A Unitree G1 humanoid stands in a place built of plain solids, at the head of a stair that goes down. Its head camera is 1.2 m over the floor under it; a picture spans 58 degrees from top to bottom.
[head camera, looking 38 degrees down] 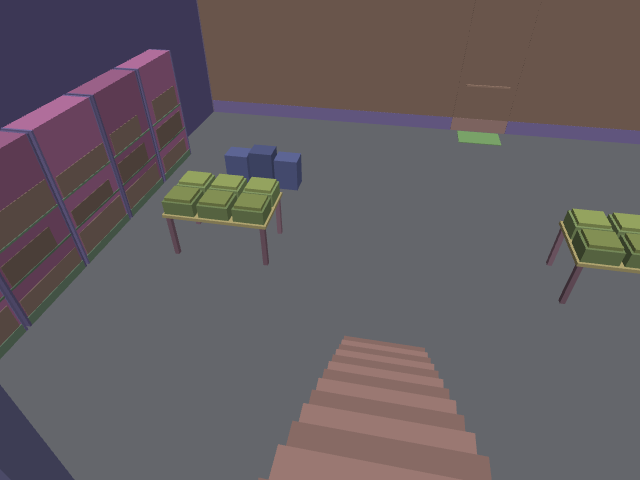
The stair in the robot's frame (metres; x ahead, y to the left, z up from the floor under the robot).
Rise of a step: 0.20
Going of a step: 0.22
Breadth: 0.92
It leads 11 degrees to the right of straight ahead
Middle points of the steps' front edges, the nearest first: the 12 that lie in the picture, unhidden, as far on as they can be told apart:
0.82 -0.28 -0.59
1.03 -0.32 -0.79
1.25 -0.36 -0.98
1.46 -0.40 -1.18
1.68 -0.44 -1.38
1.89 -0.48 -1.58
2.11 -0.52 -1.77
2.32 -0.57 -1.97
2.54 -0.61 -2.17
2.75 -0.65 -2.36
2.97 -0.69 -2.56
3.18 -0.73 -2.76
